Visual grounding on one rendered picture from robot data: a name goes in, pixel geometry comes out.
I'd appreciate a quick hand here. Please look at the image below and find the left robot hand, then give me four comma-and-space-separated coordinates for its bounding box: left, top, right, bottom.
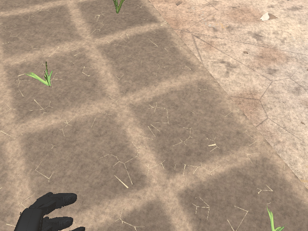
13, 192, 86, 231

